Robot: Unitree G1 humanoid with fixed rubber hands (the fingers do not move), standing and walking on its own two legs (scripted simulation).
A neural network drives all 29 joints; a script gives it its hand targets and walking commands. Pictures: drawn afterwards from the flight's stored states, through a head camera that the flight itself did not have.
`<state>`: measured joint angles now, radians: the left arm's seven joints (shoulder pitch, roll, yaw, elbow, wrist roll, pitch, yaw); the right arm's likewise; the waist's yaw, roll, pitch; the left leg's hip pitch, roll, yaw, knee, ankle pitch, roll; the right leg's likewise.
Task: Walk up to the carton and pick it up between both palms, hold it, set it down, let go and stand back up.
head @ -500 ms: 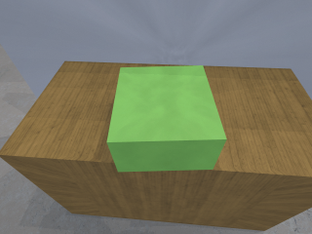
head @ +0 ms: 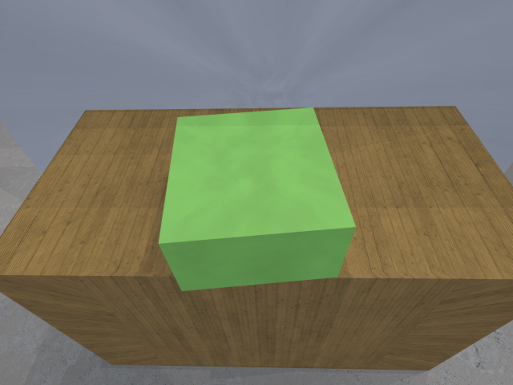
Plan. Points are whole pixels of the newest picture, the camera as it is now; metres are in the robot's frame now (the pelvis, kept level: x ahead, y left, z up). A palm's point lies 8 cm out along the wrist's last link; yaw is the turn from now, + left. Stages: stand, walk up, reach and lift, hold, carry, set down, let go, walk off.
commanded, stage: walk up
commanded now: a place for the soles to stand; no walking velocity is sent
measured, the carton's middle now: (252, 192) +0.47 +0.03 +0.01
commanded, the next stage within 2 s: reach and lift in 0.42 s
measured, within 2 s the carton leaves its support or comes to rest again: neither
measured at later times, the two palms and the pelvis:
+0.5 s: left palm out of the picture +0.05 +0.25 -0.15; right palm out of the picture +0.02 -0.26 -0.15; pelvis -0.01 +0.00 -0.01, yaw -1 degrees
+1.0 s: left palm out of the picture +0.11 +0.24 -0.10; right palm out of the picture +0.11 -0.25 -0.11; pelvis -0.03 -0.02 -0.01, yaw +2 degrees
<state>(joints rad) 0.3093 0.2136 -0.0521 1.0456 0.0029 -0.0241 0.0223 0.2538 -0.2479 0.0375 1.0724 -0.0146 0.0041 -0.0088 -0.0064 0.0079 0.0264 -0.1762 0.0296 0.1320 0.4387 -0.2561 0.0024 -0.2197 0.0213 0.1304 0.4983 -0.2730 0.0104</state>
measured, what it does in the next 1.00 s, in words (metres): stands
